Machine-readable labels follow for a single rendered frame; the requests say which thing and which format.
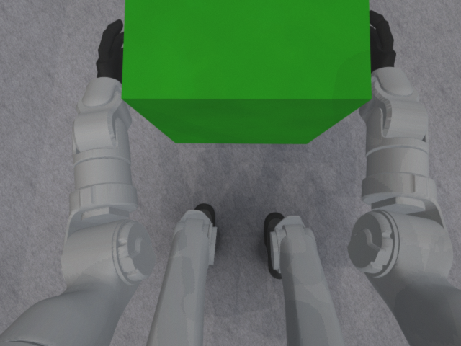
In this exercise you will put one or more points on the left robot upper arm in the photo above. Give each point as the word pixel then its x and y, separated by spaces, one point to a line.
pixel 103 266

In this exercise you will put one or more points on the right robot shin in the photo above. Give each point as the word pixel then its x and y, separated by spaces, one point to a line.
pixel 295 220

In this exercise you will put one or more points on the right robot forearm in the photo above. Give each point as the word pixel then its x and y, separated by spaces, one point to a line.
pixel 397 149

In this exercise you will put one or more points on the right robot thigh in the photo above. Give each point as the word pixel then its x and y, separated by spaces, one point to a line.
pixel 311 318

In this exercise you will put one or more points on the right robot upper arm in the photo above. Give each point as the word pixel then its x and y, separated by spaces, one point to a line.
pixel 407 260

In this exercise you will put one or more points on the robot left hand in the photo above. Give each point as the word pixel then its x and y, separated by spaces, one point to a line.
pixel 109 63

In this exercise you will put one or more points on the left robot forearm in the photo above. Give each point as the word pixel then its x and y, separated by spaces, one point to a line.
pixel 101 158

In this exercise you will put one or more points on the carton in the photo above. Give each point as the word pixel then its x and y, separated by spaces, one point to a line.
pixel 246 71

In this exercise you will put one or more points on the robot right hand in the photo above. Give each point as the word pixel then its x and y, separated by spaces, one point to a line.
pixel 381 42

